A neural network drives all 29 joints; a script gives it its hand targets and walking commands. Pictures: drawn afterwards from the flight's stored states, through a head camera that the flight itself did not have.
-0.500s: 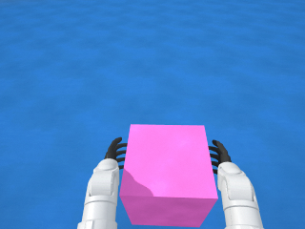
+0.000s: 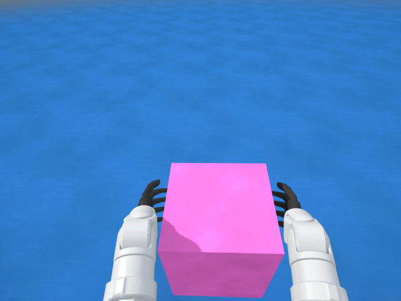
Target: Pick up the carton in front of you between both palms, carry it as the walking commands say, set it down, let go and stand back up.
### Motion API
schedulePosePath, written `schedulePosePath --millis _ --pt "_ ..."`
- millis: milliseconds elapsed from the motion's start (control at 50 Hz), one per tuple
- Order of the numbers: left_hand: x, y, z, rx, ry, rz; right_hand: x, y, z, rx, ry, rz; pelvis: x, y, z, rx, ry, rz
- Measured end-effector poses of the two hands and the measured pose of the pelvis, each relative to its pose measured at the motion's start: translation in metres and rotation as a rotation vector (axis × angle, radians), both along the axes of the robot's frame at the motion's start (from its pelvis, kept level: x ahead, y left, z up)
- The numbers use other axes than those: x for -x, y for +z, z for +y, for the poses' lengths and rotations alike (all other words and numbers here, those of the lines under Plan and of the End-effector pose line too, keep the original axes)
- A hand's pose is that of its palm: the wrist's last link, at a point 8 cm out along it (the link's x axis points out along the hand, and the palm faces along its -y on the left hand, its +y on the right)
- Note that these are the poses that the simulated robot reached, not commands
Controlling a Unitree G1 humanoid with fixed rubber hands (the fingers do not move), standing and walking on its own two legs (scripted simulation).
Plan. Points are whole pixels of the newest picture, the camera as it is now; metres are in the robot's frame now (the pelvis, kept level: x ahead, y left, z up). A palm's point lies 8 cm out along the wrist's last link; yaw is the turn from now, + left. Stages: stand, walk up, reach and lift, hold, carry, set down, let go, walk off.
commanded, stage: set down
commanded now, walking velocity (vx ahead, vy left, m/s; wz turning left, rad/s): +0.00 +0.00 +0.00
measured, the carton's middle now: (217, 231) +0.30 +0.00 -0.03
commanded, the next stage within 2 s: none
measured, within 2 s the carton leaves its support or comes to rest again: neither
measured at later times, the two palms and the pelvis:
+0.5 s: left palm (164, 234) +0.34 +0.14 -0.11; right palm (277, 237) +0.34 -0.16 -0.12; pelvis -0.01 +0.00 -0.04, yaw +0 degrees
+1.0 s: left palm (173, 246) +0.39 +0.14 -0.25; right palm (268, 247) +0.39 -0.16 -0.26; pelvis -0.05 -0.01 -0.18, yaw +0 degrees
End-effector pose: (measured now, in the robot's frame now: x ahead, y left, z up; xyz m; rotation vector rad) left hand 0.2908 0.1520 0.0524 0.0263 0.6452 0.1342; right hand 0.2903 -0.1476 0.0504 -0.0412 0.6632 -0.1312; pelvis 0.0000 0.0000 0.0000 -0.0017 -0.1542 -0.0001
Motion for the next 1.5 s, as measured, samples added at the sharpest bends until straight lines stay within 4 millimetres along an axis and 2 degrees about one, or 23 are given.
schedulePosePath --millis 120,240,320,440,560,720,900,1220,1500 --pt "-0.015 -0.007 -0.001 0.02 0.015 0.015 -0.015 -0.008 0.0 -0.017 -0.01 0.015 -0.006 -0.001 0.0 -0.001 0.0 0.02" --pt "-0.034 -0.033 -0.003 0.037 0.032 0.04 -0.034 -0.035 -0.003 -0.034 -0.021 0.04 -0.007 -0.007 -0.001 -0.002 0.0 0.087" --pt "-0.043 -0.065 -0.005 0.019 0.022 0.054 -0.044 -0.067 -0.005 -0.018 -0.007 0.054 -0.004 -0.012 -0.002 -0.002 -0.001 0.186" --pt "-0.048 -0.13 -0.01 0.004 0.018 0.056 -0.049 -0.133 -0.01 -0.01 0.006 0.056 0.006 -0.029 -0.003 -0.004 -0.002 0.38" --pt "-0.054 -0.187 -0.011 0.021 0.042 0.02 -0.057 -0.192 -0.011 -0.027 0.002 0.02 0.016 -0.061 -0.005 -0.007 -0.005 0.582" --pt "-0.072 -0.225 -0.012 0.052 0.071 -0.028 -0.078 -0.229 -0.012 -0.052 -0.009 -0.026 0.029 -0.107 -0.007 -0.009 0.0 0.736" --pt "-0.088 -0.272 -0.014 0.05 0.072 0.01 -0.095 -0.275 -0.014 -0.046 -0.004 0.012 0.042 -0.154 -0.007 -0.01 0.0 0.823" --pt "-0.11 -0.381 -0.02 0.045 0.08 0.017 -0.122 -0.383 -0.02 -0.033 0.019 0.018 0.058 -0.241 -0.008 -0.015 0.005 0.947" --pt "-0.126 -0.469 -0.025 0.038 0.085 0.038 -0.141 -0.471 -0.024 -0.023 0.039 0.04 0.07 -0.304 -0.009 -0.023 0.011 0.974"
